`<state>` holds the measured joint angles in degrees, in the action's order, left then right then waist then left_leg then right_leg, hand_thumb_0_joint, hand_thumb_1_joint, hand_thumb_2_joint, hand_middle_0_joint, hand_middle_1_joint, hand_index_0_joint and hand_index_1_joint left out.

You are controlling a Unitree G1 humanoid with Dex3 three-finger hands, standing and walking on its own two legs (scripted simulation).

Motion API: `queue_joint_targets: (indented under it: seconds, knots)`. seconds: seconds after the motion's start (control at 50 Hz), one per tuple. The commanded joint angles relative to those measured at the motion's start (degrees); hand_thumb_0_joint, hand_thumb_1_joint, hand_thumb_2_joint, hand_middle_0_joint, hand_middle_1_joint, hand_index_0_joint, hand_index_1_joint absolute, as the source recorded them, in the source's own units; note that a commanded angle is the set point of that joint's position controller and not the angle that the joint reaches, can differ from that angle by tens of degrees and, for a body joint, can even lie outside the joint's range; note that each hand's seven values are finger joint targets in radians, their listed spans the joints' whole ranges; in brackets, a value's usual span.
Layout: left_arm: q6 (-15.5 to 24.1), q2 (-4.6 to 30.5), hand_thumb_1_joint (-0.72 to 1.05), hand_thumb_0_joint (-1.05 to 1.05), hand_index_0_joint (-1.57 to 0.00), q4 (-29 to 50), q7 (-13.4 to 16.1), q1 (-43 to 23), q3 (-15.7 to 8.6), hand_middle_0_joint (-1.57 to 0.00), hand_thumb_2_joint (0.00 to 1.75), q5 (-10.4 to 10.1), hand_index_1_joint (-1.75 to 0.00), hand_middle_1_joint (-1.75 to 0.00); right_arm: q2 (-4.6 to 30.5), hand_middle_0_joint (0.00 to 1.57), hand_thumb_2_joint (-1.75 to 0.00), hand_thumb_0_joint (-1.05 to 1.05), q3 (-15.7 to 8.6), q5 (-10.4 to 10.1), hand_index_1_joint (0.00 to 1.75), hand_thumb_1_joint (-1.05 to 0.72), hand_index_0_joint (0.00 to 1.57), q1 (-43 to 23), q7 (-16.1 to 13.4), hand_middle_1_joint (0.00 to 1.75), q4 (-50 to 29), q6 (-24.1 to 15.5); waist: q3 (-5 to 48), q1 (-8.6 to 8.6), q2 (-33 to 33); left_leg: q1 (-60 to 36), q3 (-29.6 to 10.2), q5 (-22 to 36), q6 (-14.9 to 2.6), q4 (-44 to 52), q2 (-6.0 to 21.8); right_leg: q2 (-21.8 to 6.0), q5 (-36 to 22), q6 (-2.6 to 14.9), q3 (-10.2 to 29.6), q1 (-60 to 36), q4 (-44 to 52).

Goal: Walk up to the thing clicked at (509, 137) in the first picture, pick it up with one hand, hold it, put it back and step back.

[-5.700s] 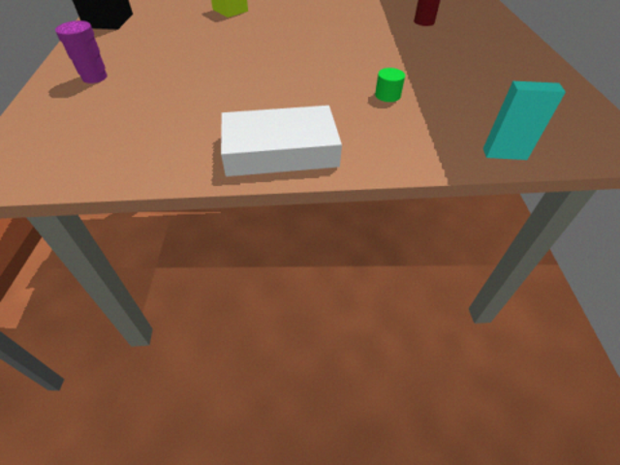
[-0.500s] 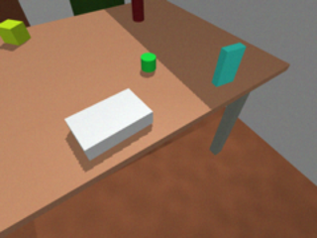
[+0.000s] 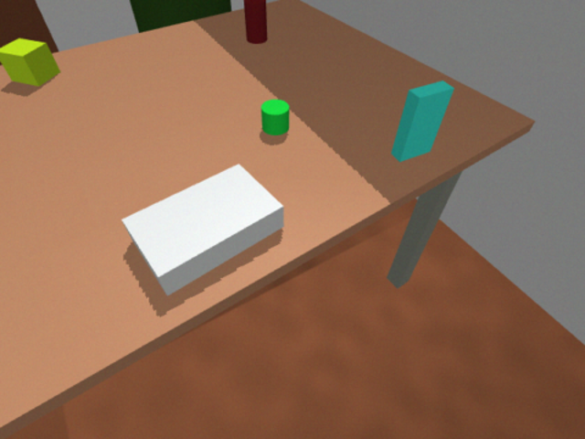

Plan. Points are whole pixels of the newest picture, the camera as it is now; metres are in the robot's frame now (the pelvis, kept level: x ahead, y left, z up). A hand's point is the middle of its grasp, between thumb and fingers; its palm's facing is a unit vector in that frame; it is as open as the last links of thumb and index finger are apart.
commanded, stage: stand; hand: right
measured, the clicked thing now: (420, 123) +0.69 -0.24 +0.05
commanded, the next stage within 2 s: walk up in 0.88 s
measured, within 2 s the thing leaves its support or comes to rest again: neither
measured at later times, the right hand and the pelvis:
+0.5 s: hand out of the picture +0.08 -0.25 -0.16, palm faces -0.03 +0.94 -0.34, open 7.4 cm; pelvis +0.00 +0.00 +0.00, yaw +0 degrees
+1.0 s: hand out of the picture +0.06 -0.28 -0.15, palm faces -0.05 +0.91 -0.42, open 7.3 cm; pelvis +0.00 -0.02 -0.01, yaw +4 degrees
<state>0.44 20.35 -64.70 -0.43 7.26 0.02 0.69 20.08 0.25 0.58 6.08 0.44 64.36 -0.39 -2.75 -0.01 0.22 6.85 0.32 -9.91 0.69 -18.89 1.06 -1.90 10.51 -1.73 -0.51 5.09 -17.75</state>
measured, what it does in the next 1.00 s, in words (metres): stands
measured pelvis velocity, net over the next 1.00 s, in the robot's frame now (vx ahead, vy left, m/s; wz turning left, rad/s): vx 0.00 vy -0.02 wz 0.07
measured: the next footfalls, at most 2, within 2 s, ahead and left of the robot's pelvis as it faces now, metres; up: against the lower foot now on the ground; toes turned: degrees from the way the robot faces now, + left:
right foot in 1.22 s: +0.13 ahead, -0.26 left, +0.00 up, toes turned +11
left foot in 1.52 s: +0.17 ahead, -0.07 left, +0.00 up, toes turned +23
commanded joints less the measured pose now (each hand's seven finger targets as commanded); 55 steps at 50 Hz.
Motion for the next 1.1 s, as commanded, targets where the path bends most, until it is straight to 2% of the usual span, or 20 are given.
queue_joint_targets:
  seconds: [0.0,0.24,0.34,0.62,0.72,0.84,0.86,0.88,0.9,0.92,0.94,0.96,0.98,1.0,1.02,1.06,1.08]
  knots:
    - [1.26,12.20,0.90,0.00,-0.20,3.35,0.90,-2.28,-2.44,-0.20,0.90,-0.05,-0.30,-0.30,12.10,0.20,-0.90,0.00,-2.42,-0.03,0.30,-0.90,0.20,-2.00,-0.69,0.30,-3.19,-1.29,3.12,0.10,-0.27,-0.45,-5.16,6.20,-1.64,3.37,6.32,-5.88,-5.20,2.40,4.44,0.93,3.13]
    - [1.32,12.20,0.90,0.00,-0.20,3.55,0.89,-1.93,-2.26,-0.20,0.90,0.07,-0.30,-0.30,12.26,0.20,-0.90,0.00,-2.39,-0.05,0.30,-0.90,0.20,-1.96,-0.70,0.30,-3.05,-1.30,3.63,-0.01,-0.58,-0.86,-5.31,7.42,-1.68,2.89,6.40,-5.96,-6.33,2.34,4.25,0.75,2.87]
    - [1.21,12.21,0.90,0.00,-0.20,3.25,0.90,-1.47,-2.26,-0.20,0.90,0.10,-0.30,-0.30,12.51,0.20,-0.90,0.00,-2.50,-0.03,0.30,-0.90,0.20,-1.70,-0.72,0.30,-2.81,-1.20,3.66,-0.04,-0.41,-0.42,-5.30,6.08,-1.90,2.91,6.43,-6.16,-6.23,2.52,4.38,-0.06,2.88]
    - [1.47,12.25,0.90,0.00,-0.20,3.75,1.07,-2.18,-2.38,-0.20,0.90,-0.04,-0.30,-0.30,12.37,0.20,-0.90,0.00,-2.39,-0.11,0.30,-0.90,0.20,-1.38,-0.79,0.30,-3.24,-1.26,4.78,0.10,-0.57,-1.64,-5.08,10.61,-1.91,1.98,6.67,-6.35,-9.85,2.36,4.18,-0.72,2.28]
    - [1.09,12.09,0.90,0.00,-0.20,3.48,0.94,-1.78,-2.45,-0.20,0.90,-0.03,-0.30,-0.30,12.25,0.20,-0.90,0.00,-2.33,0.01,0.30,-0.90,0.20,-1.82,-0.80,0.30,-3.33,-1.25,3.23,-0.17,0.07,-0.55,-5.10,8.02,-1.60,3.03,6.31,-5.98,-6.90,2.48,4.01,0.30,2.66]
    - [1.23,12.11,0.90,0.00,-0.20,3.58,0.89,-1.77,-2.42,-0.20,0.90,0.02,-0.30,-0.30,12.48,0.20,-0.90,0.00,-2.39,-0.14,0.30,-0.90,0.20,-1.59,-0.83,0.30,-3.24,-1.35,3.88,-0.03,-0.02,-1.07,-5.24,8.69,-1.84,2.68,6.60,-6.15,-8.01,2.46,4.24,-0.41,2.65]
    - [-1.02,17.89,0.90,0.00,-0.20,10.81,-1.49,-5.53,-8.81,-0.20,0.90,3.50,-0.30,-0.30,19.36,0.20,-0.90,0.00,-6.83,-0.51,0.30,-0.90,0.20,12.34,-2.66,0.30,-3.43,-1.98,2.50,2.13,-8.44,-0.61,-15.42,-1.31,-7.05,1.08,9.62,0.05,11.04,2.75,-3.28,6.03,-12.43]
    - [-2.73,15.69,0.90,0.00,-0.20,13.01,-2.36,-6.96,-8.54,-0.20,0.90,4.19,-0.30,-0.30,23.74,0.20,-0.90,0.00,-8.76,-0.09,0.30,-0.90,0.20,17.17,-3.61,0.30,-2.69,-2.35,0.00,4.20,-1.49,-5.35,-29.25,-12.97,-11.73,6.20,16.64,1.17,20.90,2.25,1.09,20.83,-24.87]
    - [-3.89,14.36,0.90,0.00,-0.20,15.58,-3.14,-7.18,-8.93,-0.20,0.90,4.94,-0.30,-0.30,25.05,0.20,-0.90,0.00,-9.92,-0.01,0.30,-0.90,0.20,17.30,-4.51,0.30,-3.99,-3.01,-0.58,3.18,-0.75,-6.70,-35.22,-18.15,-15.05,7.68,20.94,-0.97,19.10,1.70,7.81,28.62,-34.31]
    - [-4.50,13.47,0.90,0.00,-0.20,16.77,-3.67,-4.93,-9.00,-0.20,0.90,4.36,-0.30,-0.30,23.76,0.20,-0.90,0.00,-9.96,0.46,0.30,-0.90,0.20,14.05,-5.17,0.30,-6.55,-3.59,-0.62,0.86,0.12,-5.24,-33.75,-16.56,-15.37,6.72,21.92,-3.59,16.96,2.01,10.55,31.27,-39.62]
    - [-4.74,13.20,0.90,0.00,-0.20,17.83,-4.23,-2.73,-9.18,-0.20,0.90,3.61,-0.30,-0.30,22.59,0.20,-0.90,0.00,-10.03,0.65,0.30,-0.90,0.20,11.24,-5.75,0.30,-8.50,-4.21,0.85,-1.09,2.50,-5.28,-30.58,-13.88,-14.37,5.61,20.96,-5.46,14.41,2.48,12.64,32.08,-41.86]
    - [-4.73,13.57,0.90,0.00,-0.20,18.22,-4.59,-1.12,-9.60,-0.20,0.90,3.31,-0.30,-0.30,21.31,0.20,-0.90,0.00,-9.71,1.06,0.30,-0.90,0.20,10.11,-5.92,0.30,-9.87,-4.37,1.14,-1.92,3.21,-2.91,-27.03,-13.34,-13.12,4.22,18.11,-5.36,13.25,2.18,12.32,30.95,-41.67]
    - [-4.83,13.62,0.90,0.00,-0.20,19.43,-5.18,-1.45,-9.91,-0.20,0.90,3.40,-0.30,-0.30,20.92,0.20,-0.90,0.00,-9.73,1.51,0.30,-0.90,0.20,9.65,-6.04,0.30,-11.28,-4.41,0.82,-1.71,4.57,0.84,-24.01,-13.04,-11.78,3.34,15.90,-5.38,13.06,2.03,12.02,27.93,-39.15]
    - [-4.98,13.34,0.90,0.00,-0.20,20.68,-5.78,-1.92,-10.08,-0.20,0.90,3.55,-0.30,-0.30,20.46,0.20,-0.90,0.00,-9.57,1.88,0.30,-0.90,0.20,9.92,-5.88,0.30,-12.46,-4.32,0.66,-1.26,5.30,3.65,-20.69,-11.23,-11.12,1.93,13.53,-3.98,12.99,1.79,10.26,25.71,-36.86]
    - [-5.12,12.80,0.90,0.00,-0.20,22.19,-6.24,-2.38,-10.14,-0.20,0.90,3.53,-0.30,-0.30,20.84,0.20,-0.90,0.00,-9.70,2.29,0.30,-0.90,0.20,10.49,-5.75,0.30,-13.50,-4.35,-0.18,-0.85,7.30,6.22,-19.69,-11.07,-11.38,0.90,12.83,-3.47,13.79,1.45,9.18,24.06,-34.27]
    - [-5.29,12.87,0.90,0.00,-0.20,24.68,-6.66,-5.42,-10.33,-0.20,0.90,3.83,-0.30,-0.30,21.54,0.20,-0.90,0.00,-10.10,3.01,0.30,-0.90,0.20,13.97,-5.63,0.30,-14.44,-4.43,-1.26,1.24,7.94,11.39,-20.31,-13.34,-11.95,0.26,11.37,-1.74,15.71,1.12,6.57,22.30,-32.57]
    - [-5.41,13.09,0.90,0.00,-0.20,25.65,-6.71,-5.29,-10.61,-0.20,0.90,3.70,-0.30,-0.30,22.82,0.20,-0.90,0.00,-10.53,2.95,0.30,-0.90,0.20,14.26,-5.69,0.30,-15.15,-4.53,-0.88,1.06,9.54,11.67,-22.00,-14.10,-12.40,-0.60,12.24,-2.12,15.82,1.26,6.79,22.07,-31.82]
